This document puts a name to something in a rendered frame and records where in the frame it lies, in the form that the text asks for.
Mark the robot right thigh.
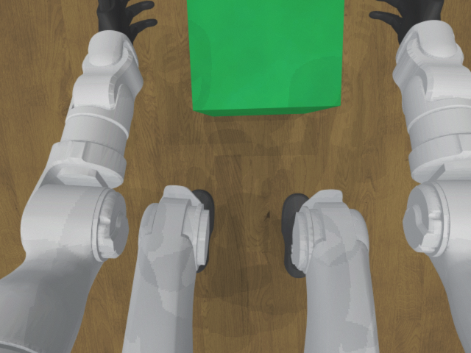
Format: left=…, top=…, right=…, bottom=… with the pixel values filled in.
left=293, top=202, right=380, bottom=353

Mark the right robot hand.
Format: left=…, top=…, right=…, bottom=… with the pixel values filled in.
left=369, top=0, right=444, bottom=44

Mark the robot right forearm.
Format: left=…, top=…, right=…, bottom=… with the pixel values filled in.
left=392, top=20, right=471, bottom=184

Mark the robot left foot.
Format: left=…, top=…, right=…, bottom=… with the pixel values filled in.
left=192, top=190, right=215, bottom=273

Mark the carton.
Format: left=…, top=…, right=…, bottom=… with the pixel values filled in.
left=187, top=0, right=344, bottom=116

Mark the robot left forearm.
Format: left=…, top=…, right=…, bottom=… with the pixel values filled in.
left=21, top=30, right=144, bottom=250

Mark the robot left upper arm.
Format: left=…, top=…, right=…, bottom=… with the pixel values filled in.
left=0, top=184, right=129, bottom=353

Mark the robot right upper arm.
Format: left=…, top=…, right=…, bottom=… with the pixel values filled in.
left=403, top=179, right=471, bottom=353

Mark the left robot hand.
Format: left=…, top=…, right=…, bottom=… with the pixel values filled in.
left=96, top=0, right=157, bottom=45

